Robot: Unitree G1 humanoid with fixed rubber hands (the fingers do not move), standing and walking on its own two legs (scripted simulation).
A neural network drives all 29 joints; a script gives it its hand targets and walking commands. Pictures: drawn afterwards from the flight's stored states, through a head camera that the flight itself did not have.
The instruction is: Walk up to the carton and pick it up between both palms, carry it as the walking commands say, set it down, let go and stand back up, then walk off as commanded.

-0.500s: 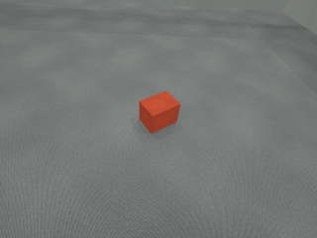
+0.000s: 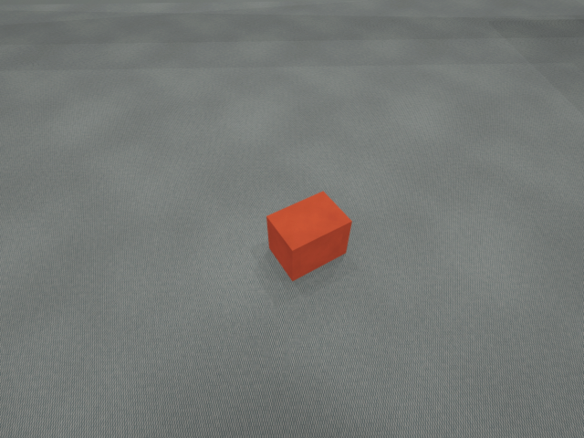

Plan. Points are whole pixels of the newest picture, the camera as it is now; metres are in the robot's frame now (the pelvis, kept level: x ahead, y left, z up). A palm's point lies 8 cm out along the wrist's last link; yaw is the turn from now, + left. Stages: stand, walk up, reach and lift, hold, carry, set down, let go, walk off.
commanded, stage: walk up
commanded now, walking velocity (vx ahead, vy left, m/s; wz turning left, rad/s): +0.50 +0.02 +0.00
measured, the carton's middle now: (308, 235) +0.97 +0.01 -0.65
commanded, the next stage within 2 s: none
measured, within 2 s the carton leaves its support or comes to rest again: neither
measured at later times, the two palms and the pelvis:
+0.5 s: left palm (176, 329) +0.31 +0.24 -0.11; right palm (477, 378) +0.27 -0.27 -0.13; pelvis +0.23 -0.01 +0.00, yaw +0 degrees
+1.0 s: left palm (199, 252) +0.48 +0.24 -0.11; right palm (457, 284) +0.43 -0.27 -0.11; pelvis +0.39 -0.01 +0.01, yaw +0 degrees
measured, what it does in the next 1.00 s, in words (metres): walks ahead: left foot, then right foot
